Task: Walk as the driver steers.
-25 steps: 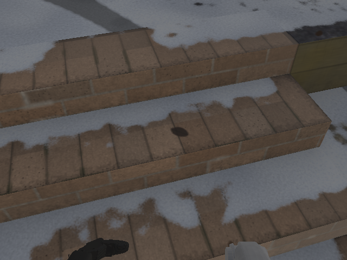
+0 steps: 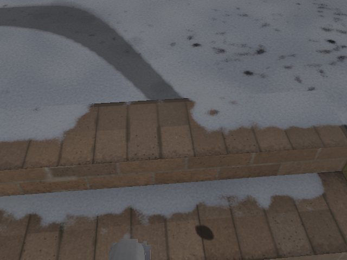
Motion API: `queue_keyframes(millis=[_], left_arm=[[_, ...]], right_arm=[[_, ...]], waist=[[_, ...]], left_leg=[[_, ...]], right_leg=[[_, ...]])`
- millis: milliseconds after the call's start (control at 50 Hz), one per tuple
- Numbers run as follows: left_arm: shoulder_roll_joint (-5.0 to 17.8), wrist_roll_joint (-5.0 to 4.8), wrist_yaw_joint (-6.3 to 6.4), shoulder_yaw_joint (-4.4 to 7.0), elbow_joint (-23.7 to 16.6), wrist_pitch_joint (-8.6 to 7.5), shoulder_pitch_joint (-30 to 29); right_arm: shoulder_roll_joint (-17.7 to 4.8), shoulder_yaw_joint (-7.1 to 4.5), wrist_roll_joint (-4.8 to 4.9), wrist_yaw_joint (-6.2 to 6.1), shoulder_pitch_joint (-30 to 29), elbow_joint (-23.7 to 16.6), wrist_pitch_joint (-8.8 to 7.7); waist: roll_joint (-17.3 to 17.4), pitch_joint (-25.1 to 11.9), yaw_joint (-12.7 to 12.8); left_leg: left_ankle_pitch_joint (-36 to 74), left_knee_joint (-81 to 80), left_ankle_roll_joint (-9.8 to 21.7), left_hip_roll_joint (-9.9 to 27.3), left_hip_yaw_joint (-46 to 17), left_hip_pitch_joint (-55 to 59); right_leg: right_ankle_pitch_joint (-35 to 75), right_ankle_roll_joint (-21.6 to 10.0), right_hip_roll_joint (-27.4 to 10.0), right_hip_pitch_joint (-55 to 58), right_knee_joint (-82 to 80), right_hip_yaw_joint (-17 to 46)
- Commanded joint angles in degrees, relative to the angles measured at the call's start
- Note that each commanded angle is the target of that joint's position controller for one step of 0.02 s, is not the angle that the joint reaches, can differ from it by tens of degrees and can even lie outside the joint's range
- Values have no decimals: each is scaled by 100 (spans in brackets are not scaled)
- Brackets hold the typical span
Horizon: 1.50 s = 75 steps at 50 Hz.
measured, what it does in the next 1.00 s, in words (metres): climbs, turning left: left foot 0.14 m higher, then right foot 0.14 m higher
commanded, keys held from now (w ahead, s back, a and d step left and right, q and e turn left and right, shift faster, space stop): w+q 0.46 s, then w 0.54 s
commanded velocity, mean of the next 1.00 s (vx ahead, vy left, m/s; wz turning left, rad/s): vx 0.50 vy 0.00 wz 0.36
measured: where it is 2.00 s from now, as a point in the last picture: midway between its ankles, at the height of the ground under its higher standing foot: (126, 91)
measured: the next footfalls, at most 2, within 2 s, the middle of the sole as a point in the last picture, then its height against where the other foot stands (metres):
left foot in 0.14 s outside the picture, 0.14 m higher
right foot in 0.62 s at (198, 225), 0.14 m higher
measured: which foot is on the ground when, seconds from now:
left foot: up 0.00-0.12, down 0.14-0.66, up 0.68-1.00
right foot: down 0.00-0.20, up 0.22-0.60, down 0.62-1.00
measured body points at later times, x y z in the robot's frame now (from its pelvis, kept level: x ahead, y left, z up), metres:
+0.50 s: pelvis +0.29 +0.03 +0.13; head +0.27 +0.02 +0.58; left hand +0.43 +0.27 +0.04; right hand +0.23 -0.17 -0.03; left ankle +0.21 +0.11 -0.59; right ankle +0.42 -0.08 -0.33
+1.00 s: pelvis +0.55 +0.03 +0.28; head +0.54 +0.03 +0.73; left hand +0.36 +0.15 +0.13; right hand +0.77 -0.09 +0.15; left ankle +0.59 +0.22 -0.15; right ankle +0.52 -0.05 -0.45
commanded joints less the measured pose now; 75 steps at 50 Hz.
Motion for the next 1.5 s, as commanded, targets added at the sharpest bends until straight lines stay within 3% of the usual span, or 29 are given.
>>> queue_keyframes(millis=[20,120,160,180,200,220,240,340,400,480,560,600,620,640,660,680,720,760,800,880,1020,1140,1240,1280,1300,1320,1360,1420,1500], left_arm=[[451,93,-67,-50,-526,-145,-226],[1742,-522,-203,218,-660,-434,-70],[1837,-442,-292,368,-567,-385,17],[1218,-70,-280,282,-727,-427,362],[1117,-68,-449,208,-828,-402,209],[992,-422,-618,322,-993,-222,-657],[786,-610,-598,311,-1142,-159,-713],[303,-404,-178,63,-1756,-36,-1639],[483,-612,-84,45,-1880,34,-2038],[526,-493,126,-146,-2730,-52,-3653],[247,-599,-92,-219,-2984,220,-3800],[813,-566,-207,-17,-2798,237,-3443],[1112,-657,-186,130,-2637,125,-2944],[1412,-552,-160,266,-2244,35,-1730],[1671,-574,-115,314,-1970,16,-664],[1869,-418,-14,412,-1715,93,175],[1500,-571,28,385,-1422,-118,-844],[248,-507,59,116,-1164,-51,-1553],[-146,-525,85,18,-947,-55,-1833],[278,-256,-58,121,-723,-119,-1232],[9,38,-65,-74,29,-174,513],[35,-350,-344,-230,-106,-330,820],[1487,-477,-296,296,-287,-431,668],[675,-280,-329,199,-584,-525,1062],[203,-360,-452,162,-611,-388,602],[317,-597,-493,317,-687,-341,50],[283,-528,-301,365,-891,-411,-478],[133,-544,-114,230,-1325,-271,-1068],[369,-435,-162,308,-1501,-241,-1637]], right_arm=[[-340,30,41,-14,-1507,-884,76],[-182,-50,-42,144,-1093,-1089,347],[-488,-273,30,-37,-136,-859,179],[-871,-409,107,-199,820,-569,96],[-1098,-502,5,-303,2068,-170,116],[-1492,-640,-231,-258,3094,268,219],[-1710,-805,-263,-340,2969,336,66],[132,-207,-218,-142,612,703,-162],[-254,-261,-409,-220,1050,697,-358],[-265,-189,-649,-209,2388,1261,-408],[-992,-306,-47,61,1492,450,-523],[-1422,-472,134,57,1703,411,-624],[-1481,-571,-15,101,2003,562,-667],[-1050,-581,-202,105,2273,711,-661],[-270,-410,-382,170,3236,736,-624],[-472,-589,-171,201,2310,779,-441],[-472,-604,-23,-8,1435,652,-382],[-285,-451,-188,-148,1153,501,-350],[-88,-337,-167,-167,1043,496,-232],[-342,-244,-129,-39,267,201,-179],[-138,71,-124,-166,-913,-460,-129],[131,111,-282,-5,-2460,-1274,379],[-166,-163,-154,65,-1378,-1119,161],[-766,-281,-10,-72,482,-655,54],[-1027,-406,-276,-167,2140,53,104],[-1385,-594,-382,-235,2522,299,-68],[-917,-521,-269,-323,1405,498,-276],[114,-238,-301,-281,324,642,-296],[-23,-316,-272,-353,43,391,-513]], waist=[[-526,474,124],[-933,294,-481],[-1283,-2,-636],[-568,-1104,-548],[-43,-1626,-1014],[802,-1186,-1411],[765,-629,-1181],[-522,139,455],[378,210,226],[-365,296,-238],[614,587,226],[464,340,296],[649,-45,231],[72,-975,382],[-1694,-2505,396],[-2003,-1227,1139],[-1170,368,528],[-55,96,-5],[-13,197,-313],[-177,413,-145],[-335,754,229],[-880,755,272],[-1445,6,-408],[103,-1974,-614],[989,-1938,-1185],[790,-853,-1235],[59,64,-541],[-646,-68,379],[-91,200,532]], left_leg=[[131,-2040,-183,508,662,649],[-1209,-4631,-676,-443,1498,3244],[-1302,-6157,-618,-1005,1559,4373],[970,-5503,21,-632,137,7026],[-368,-7116,381,-220,-1699,8414],[-1199,-9140,760,553,-3762,8517],[-1974,-9436,533,804,-4148,8015],[-812,-9257,94,224,-1812,5273],[-714,-9738,131,71,-1341,4771],[-1384,-9671,-258,331,-1773,6141],[401,-11134,50,702,-1385,3097],[4311,-10257,49,875,-1126,5656],[5851,-9502,-120,804,-901,6736],[5466,-7644,-550,301,-737,6405],[1554,-6142,-811,-536,-900,4269],[-424,-3454,-950,-1110,-1521,2453],[712,-1555,-658,-753,-1374,1519],[998,-888,-359,-493,-1276,1780],[755,-868,-187,-373,-1250,1381],[795,-1478,-337,-192,-518,786],[452,-505,17,117,-18,-1452],[-4,-3319,-463,363,1270,1825],[-1398,-5512,-473,-486,1469,3916],[-572,-6686,450,394,-1422,8399],[-1023,-8446,815,1142,-3358,9265],[-2236,-9145,622,1290,-4308,7945],[-2102,-9065,384,1198,-3242,6163],[-164,-9322,-253,1194,-1803,5618],[255,-10079,-374,595,-123,5000]], right_leg=[[1429,-848,-1318,-503,-2031,306],[8904,-971,-1838,629,-1178,-120],[9887,-961,-1867,1399,44,-180],[8939,-562,-1570,-455,1606,53],[5682,-420,-880,-2004,2890,450],[1426,-198,211,-3418,5643,1269],[1853,-346,179,-4487,7400,2384],[1848,-1000,-91,-5579,8871,2170],[554,-611,-141,-5492,9580,1455],[292,-739,-573,-6850,7820,1687],[354,117,-342,-2080,6039,498],[-112,5,217,-2653,4351,116],[-55,-237,342,-2359,3586,315],[2076,-836,-90,-750,3099,1650],[1262,-2047,-1375,1748,1120,5096],[-1621,-1904,-1782,1443,-422,7420],[-2646,-1335,-1551,-493,-241,5766],[-954,-1149,-1587,-1287,-91,4675],[-340,-936,-1256,-1496,-250,3597],[64,-782,-853,-1298,-759,2065],[943,-1015,-1158,591,-1056,2077],[3424,-1113,-1385,-692,-2137,1178],[9814,-748,-1663,1692,-553,840],[6821,-322,-644,-1505,1798,1539],[1250,-178,310,-2840,3782,1925],[1399,-259,436,-3704,6654,2717],[1729,-469,295,-4122,8109,2831],[2099,-840,-65,-4593,7927,2651],[1708,-578,-482,-4175,6564,1980]])
Velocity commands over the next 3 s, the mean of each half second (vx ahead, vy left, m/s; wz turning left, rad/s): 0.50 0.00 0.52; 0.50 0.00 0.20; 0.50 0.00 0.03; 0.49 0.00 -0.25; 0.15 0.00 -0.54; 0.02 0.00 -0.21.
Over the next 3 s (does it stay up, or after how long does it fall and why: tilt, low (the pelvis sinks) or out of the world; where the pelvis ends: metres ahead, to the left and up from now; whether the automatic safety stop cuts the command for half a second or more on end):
stays up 1.21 0.21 0.42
